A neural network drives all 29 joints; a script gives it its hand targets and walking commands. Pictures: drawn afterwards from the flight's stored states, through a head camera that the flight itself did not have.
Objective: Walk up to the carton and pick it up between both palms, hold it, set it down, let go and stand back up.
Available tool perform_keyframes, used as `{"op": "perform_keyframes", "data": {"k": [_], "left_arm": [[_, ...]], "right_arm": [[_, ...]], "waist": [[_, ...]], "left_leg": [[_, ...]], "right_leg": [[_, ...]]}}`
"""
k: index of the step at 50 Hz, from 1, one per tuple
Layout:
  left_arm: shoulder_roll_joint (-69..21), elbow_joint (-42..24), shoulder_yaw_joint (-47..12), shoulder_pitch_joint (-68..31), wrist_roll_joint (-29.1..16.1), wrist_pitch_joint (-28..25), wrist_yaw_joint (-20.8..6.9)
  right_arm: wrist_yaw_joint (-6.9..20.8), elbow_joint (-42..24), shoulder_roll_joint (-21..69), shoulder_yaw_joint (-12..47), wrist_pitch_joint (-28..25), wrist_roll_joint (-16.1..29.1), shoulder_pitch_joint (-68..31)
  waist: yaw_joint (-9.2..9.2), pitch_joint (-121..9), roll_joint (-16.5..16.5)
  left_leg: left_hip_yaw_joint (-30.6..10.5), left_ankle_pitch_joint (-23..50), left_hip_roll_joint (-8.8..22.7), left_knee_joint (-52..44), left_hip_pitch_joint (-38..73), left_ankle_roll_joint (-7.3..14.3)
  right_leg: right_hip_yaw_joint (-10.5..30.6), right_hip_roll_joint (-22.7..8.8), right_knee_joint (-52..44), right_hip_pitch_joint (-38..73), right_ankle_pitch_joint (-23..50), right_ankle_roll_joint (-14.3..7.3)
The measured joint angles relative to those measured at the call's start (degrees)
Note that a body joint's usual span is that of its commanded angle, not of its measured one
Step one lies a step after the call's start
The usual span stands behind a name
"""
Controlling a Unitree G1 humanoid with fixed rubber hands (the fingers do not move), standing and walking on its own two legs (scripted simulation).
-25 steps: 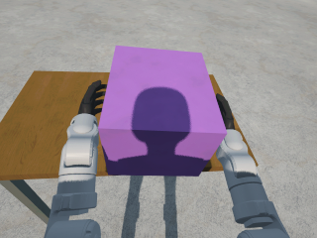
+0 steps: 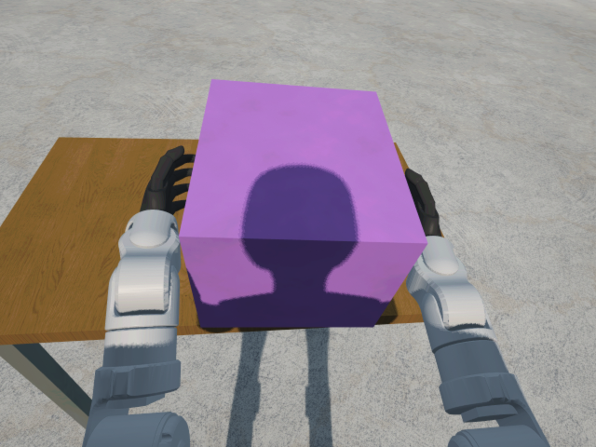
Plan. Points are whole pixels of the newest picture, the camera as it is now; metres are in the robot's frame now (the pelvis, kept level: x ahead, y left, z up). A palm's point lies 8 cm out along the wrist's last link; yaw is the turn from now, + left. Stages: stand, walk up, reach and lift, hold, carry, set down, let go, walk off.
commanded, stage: reach and lift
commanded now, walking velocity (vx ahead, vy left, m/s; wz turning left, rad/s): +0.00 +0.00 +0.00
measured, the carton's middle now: (292, 203) +0.41 -0.02 +0.13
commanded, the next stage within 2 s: hold in 0.14 s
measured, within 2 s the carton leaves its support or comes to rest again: neither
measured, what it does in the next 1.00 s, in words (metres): stands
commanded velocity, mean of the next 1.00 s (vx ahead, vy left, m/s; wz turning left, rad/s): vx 0.00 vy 0.00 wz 0.00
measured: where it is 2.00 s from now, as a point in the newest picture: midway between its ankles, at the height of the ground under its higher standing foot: outside the picture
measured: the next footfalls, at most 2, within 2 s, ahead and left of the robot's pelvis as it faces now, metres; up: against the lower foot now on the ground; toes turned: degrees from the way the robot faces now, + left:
none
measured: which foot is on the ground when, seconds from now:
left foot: down 0.00-1.00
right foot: down 0.00-1.00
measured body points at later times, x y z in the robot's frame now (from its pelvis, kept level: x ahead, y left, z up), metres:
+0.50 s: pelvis -0.01 +0.00 +0.00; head -0.03 +0.03 +0.45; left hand +0.36 +0.18 +0.18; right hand +0.36 -0.15 +0.18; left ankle +0.03 +0.13 -0.75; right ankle +0.01 -0.12 -0.75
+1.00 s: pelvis -0.01 +0.00 +0.00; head -0.02 +0.03 +0.45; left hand +0.37 +0.17 +0.18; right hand +0.36 -0.16 +0.18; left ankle +0.03 +0.13 -0.75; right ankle +0.00 -0.12 -0.75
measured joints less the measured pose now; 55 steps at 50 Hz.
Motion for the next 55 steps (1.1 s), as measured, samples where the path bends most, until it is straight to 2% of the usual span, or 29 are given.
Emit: {"op": "perform_keyframes", "data": {"k": [11, 19, 23, 34, 42, 55], "left_arm": [[0.22, 0.09, 0.69, -1.92, 0.33, 1.82, -0.27], [-0.89, -8.18, 0.84, 1.33, 0.55, 6.12, -0.03], [-0.43, -8.51, 1.32, 0.93, 0.58, 8.12, 0.02], [1.40, -4.42, 2.10, -3.55, 0.75, 8.83, -0.98], [0.11, -6.58, 2.11, -2.08, 1.92, 9.09, -1.79], [-0.67, -9.93, 1.66, 0.40, 1.49, 9.36, -1.14]], "right_arm": [[0.05, 0.46, -0.21, -0.32, 1.59, 0.34, -2.00], [-1.14, -3.75, -2.65, 3.48, 4.11, 3.81, -1.28], [-0.70, -2.58, -1.82, 2.80, 5.61, 4.09, -2.75], [0.40, -0.47, 0.57, -1.31, 7.78, 1.89, -6.67], [-0.15, -2.81, -0.67, 0.31, 8.33, 2.78, -4.89], [-0.68, -4.67, -1.62, 2.11, 7.68, 3.97, -3.02]], "waist": [[0.09, -0.22, -0.11], [2.20, 0.29, -0.25], [2.86, 0.00, -0.50], [1.61, -1.17, -0.30], [1.06, -0.77, -0.12], [1.75, 0.13, -0.26]], "left_leg": [[0.05, 0.29, 0.10, -0.03, -0.15, -0.04], [1.04, 0.45, 0.44, -0.79, 1.93, -0.09], [0.69, 0.68, 0.41, -0.81, 2.09, -0.23], [-1.13, 1.19, -0.04, 0.06, -0.73, -0.27], [-0.44, 0.86, -0.06, -0.23, 0.10, -0.09], [0.41, 0.53, 0.32, -0.75, 1.58, -0.22]], "right_leg": [[0.07, 0.09, 0.24, -0.31, 0.16, -0.11], [1.06, 0.33, -0.13, 1.17, 0.47, -0.27], [0.72, 0.30, 0.61, 1.14, 0.14, -0.39], [-1.07, 0.06, 0.85, -0.67, 0.31, -0.42], [-0.42, 0.00, 0.04, 0.14, 0.52, -0.24], [0.43, 0.27, -0.01, 1.06, 0.24, -0.33]]}}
